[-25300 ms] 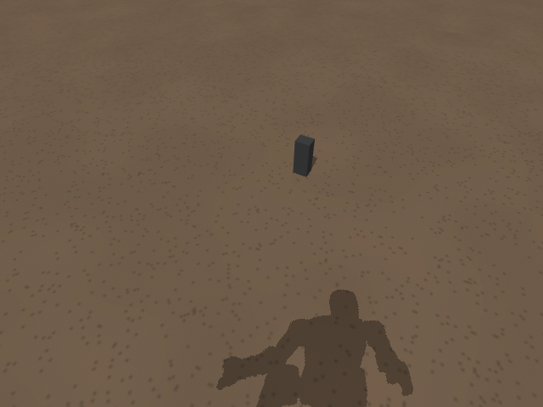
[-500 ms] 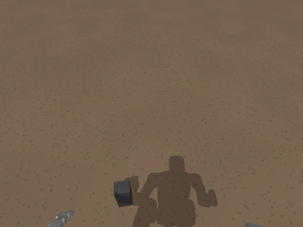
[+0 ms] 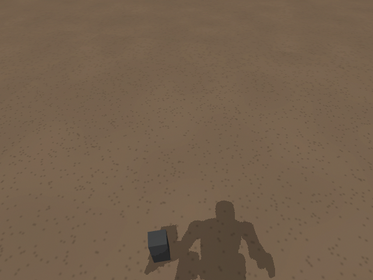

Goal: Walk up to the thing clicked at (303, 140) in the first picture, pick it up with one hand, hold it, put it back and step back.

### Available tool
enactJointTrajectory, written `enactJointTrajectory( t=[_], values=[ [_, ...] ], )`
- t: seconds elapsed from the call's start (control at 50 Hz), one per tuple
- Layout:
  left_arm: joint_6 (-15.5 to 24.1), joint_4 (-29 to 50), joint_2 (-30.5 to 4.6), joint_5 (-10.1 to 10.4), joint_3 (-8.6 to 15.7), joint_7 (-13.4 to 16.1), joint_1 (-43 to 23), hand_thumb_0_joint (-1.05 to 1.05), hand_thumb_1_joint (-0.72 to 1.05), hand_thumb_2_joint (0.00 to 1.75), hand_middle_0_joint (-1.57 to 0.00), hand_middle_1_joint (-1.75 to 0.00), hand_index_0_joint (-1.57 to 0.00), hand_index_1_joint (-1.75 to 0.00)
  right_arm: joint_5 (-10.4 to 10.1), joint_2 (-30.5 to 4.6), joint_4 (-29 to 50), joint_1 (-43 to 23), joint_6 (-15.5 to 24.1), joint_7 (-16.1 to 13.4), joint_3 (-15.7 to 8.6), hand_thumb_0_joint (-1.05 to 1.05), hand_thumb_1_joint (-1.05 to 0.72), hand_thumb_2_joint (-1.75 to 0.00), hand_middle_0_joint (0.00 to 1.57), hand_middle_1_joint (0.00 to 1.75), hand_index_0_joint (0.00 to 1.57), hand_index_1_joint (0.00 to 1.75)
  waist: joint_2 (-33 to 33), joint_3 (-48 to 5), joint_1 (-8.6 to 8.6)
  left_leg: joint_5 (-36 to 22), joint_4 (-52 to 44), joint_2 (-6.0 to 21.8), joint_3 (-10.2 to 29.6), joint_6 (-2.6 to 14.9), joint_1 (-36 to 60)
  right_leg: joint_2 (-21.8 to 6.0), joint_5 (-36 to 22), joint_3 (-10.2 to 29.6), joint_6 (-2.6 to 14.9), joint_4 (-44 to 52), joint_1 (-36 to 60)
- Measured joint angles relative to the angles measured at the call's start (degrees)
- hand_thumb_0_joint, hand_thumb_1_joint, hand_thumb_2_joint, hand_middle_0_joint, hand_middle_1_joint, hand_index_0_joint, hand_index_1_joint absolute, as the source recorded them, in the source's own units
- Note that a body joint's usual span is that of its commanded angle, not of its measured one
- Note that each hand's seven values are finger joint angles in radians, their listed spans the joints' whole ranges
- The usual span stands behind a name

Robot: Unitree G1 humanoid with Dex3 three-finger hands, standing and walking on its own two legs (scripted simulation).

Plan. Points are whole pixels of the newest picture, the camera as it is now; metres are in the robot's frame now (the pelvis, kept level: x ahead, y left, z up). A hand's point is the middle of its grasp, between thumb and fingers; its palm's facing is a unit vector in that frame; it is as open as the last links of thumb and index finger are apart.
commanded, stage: stand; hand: left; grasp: from the side
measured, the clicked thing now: (159, 246) +0.43 +0.18 -0.67
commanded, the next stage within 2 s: step back in 1.50 s
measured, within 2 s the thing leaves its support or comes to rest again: neither
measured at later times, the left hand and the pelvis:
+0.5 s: hand out of the picture +0.06 +0.24 -0.16, palm faces -0.01 -0.94 -0.34, open 7.4 cm; pelvis +0.01 +0.00 +0.00, yaw -1 degrees
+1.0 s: hand out of the picture +0.10 +0.24 -0.15, palm faces -0.01 -0.94 -0.33, open 7.4 cm; pelvis +0.03 +0.00 +0.01, yaw -1 degrees
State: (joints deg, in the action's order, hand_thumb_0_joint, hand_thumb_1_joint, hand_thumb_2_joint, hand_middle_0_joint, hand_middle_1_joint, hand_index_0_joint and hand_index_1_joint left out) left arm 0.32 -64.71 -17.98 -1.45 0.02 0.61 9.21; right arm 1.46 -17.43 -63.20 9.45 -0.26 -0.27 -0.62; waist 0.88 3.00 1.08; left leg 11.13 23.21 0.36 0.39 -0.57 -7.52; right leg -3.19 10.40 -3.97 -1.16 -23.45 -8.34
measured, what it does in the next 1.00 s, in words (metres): stands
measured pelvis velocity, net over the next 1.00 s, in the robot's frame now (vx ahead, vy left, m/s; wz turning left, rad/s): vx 0.03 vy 0.00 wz -0.01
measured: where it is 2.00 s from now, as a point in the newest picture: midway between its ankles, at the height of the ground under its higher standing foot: outside the picture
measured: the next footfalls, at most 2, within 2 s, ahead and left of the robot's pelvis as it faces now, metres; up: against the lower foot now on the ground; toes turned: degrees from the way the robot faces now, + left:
none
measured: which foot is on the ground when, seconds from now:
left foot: down 0.00-1.00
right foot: down 0.00-1.00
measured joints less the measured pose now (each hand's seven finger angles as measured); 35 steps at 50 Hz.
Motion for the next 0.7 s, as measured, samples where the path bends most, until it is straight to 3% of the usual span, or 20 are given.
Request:
enactJointTrajectory(
  t=[0.7],
  values=[
    [0.30, -2.80, -0.25, 0.57, 0.33, -0.60, -3.11, 0.01, 0.91, 0.90, -0.21, -0.30, -0.21, -0.30, -0.43, -1.28, -2.65, -1.75, 0.27, 0.10, 0.61, 0.00, -0.90, -0.90, 0.20, 0.30, 0.20, 0.30, -0.33, 0.35, -0.58, -0.81, -3.77, 0.65, -0.51, -0.35, 1.62, 0.78, -1.09, 0.40, 0.20, 3.86, 1.38]
  ],
)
